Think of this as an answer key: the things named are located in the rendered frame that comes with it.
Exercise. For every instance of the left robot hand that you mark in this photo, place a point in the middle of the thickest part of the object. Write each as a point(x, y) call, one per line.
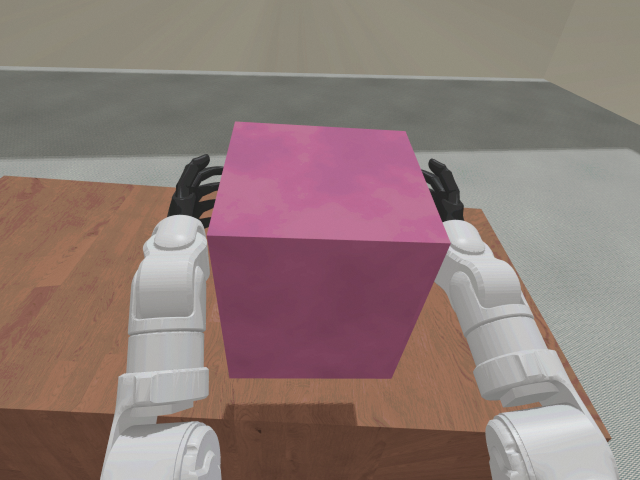
point(185, 200)

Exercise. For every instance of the robot right forearm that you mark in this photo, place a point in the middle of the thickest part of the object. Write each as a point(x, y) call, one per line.
point(513, 363)

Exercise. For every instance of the robot left forearm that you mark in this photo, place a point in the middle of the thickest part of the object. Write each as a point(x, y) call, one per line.
point(167, 317)

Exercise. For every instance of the pedestal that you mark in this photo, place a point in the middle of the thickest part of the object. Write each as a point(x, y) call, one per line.
point(68, 253)

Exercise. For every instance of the right robot upper arm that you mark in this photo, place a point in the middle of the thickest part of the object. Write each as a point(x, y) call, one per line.
point(552, 442)

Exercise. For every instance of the carton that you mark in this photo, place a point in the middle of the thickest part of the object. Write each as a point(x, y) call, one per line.
point(324, 245)

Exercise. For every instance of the left robot upper arm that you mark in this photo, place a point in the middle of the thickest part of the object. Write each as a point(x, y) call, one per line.
point(166, 451)

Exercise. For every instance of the right robot hand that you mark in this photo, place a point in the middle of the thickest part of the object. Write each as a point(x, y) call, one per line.
point(445, 193)

